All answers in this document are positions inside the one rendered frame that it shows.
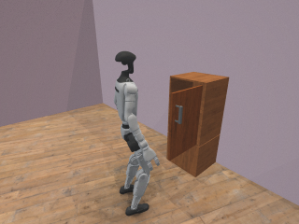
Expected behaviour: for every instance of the cupboard door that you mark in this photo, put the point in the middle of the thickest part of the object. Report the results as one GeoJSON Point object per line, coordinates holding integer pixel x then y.
{"type": "Point", "coordinates": [184, 136]}

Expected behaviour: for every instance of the left robot upper arm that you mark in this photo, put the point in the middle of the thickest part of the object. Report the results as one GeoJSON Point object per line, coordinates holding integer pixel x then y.
{"type": "Point", "coordinates": [115, 99]}

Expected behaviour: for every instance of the handle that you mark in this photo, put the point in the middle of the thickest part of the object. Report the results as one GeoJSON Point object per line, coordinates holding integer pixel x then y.
{"type": "Point", "coordinates": [180, 112]}

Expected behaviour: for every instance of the right robot upper arm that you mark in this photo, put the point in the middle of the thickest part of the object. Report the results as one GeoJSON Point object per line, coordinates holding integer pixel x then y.
{"type": "Point", "coordinates": [130, 92]}

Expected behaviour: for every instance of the robot right hand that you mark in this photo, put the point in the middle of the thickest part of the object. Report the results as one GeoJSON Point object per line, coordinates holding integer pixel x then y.
{"type": "Point", "coordinates": [149, 155]}

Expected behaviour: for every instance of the robot right forearm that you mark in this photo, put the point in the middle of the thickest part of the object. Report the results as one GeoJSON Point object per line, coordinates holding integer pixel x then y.
{"type": "Point", "coordinates": [139, 137]}

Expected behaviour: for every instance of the humanoid robot torso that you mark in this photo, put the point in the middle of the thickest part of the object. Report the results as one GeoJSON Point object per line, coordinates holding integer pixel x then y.
{"type": "Point", "coordinates": [120, 97]}

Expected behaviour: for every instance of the right robot thigh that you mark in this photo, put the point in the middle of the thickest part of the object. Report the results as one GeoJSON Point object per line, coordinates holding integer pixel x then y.
{"type": "Point", "coordinates": [134, 147]}

